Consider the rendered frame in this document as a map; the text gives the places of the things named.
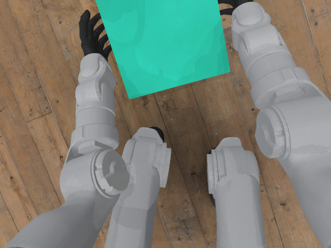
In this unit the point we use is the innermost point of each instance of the right robot forearm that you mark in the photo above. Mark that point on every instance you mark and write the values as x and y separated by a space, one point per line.
266 59

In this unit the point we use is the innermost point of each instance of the robot left upper arm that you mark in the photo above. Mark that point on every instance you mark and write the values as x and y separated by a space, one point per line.
91 185

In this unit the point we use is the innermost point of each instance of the robot right hand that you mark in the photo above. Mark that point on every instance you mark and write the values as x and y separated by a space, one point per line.
233 3

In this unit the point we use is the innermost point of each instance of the left robot shin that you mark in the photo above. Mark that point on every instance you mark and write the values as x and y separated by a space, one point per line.
130 145

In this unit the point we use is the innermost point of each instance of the robot left hand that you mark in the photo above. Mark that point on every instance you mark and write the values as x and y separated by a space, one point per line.
89 36

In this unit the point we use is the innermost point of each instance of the left robot forearm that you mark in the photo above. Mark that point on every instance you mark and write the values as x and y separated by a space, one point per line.
95 108

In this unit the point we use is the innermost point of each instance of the robot shin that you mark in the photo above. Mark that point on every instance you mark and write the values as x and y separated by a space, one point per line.
251 159
130 145

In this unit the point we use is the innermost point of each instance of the right robot shin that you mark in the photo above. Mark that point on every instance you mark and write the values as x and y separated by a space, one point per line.
251 159

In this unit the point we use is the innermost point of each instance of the carton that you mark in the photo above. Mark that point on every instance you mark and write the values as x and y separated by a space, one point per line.
161 44

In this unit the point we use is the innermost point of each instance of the robot right upper arm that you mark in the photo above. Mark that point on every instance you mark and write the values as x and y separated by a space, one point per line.
298 134

